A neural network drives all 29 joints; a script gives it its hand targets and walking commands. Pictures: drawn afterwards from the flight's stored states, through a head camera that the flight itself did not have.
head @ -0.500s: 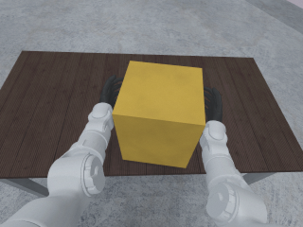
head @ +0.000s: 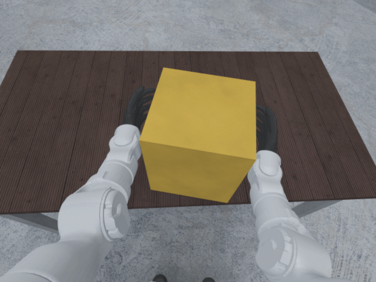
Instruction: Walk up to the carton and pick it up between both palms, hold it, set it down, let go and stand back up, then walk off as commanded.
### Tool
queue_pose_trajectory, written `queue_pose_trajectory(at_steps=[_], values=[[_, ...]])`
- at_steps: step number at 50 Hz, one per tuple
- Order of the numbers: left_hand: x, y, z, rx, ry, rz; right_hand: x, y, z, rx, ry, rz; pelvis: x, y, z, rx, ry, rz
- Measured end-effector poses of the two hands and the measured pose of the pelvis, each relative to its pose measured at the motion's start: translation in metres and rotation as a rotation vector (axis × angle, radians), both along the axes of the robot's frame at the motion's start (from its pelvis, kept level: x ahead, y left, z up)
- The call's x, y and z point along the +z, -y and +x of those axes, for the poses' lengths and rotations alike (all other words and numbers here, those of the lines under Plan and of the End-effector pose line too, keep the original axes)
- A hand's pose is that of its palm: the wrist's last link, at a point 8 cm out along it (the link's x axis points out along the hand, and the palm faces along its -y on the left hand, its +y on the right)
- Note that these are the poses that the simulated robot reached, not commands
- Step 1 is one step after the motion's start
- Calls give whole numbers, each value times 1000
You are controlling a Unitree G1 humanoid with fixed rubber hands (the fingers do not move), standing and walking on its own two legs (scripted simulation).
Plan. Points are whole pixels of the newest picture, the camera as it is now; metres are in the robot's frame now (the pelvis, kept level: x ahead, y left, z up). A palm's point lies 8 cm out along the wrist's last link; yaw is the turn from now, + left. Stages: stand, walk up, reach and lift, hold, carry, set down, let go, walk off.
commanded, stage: set down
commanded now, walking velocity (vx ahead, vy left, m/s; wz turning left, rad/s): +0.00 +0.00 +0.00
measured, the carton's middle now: (198, 140) +0.42 -0.03 -0.03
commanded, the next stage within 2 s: none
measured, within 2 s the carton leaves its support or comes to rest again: rests again in 1.14 s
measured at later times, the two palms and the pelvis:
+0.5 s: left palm (133, 121) +0.44 +0.12 +0.03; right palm (266, 144) +0.38 -0.17 +0.02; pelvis +0.00 +0.00 +0.00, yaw +0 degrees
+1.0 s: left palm (133, 121) +0.44 +0.13 +0.03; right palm (266, 144) +0.38 -0.17 +0.03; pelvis +0.00 +0.00 +0.00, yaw +0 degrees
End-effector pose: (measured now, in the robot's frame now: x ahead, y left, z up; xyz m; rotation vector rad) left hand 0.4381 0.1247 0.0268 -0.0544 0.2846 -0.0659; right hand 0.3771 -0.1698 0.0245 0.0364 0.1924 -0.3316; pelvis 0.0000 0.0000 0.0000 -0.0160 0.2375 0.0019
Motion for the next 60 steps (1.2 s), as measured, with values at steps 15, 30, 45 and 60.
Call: queue_pose_trajectory(at_steps=[15,30,45,60], values=[[-1,0,0,0,-2,-9,0,0,0,0,-1,0,0,-2,-1,-1,-3,0],[-1,0,1,-5,-5,-9,0,0,0,5,-3,-11,0,-3,-1,-2,-4,0],[-1,-1,2,-16,-5,-8,1,0,1,6,-4,-25,0,-3,-1,-3,-5,0],[-1,-1,2,-19,-7,-8,1,0,1,7,-7,-36,0,-3,-1,-4,-6,0]])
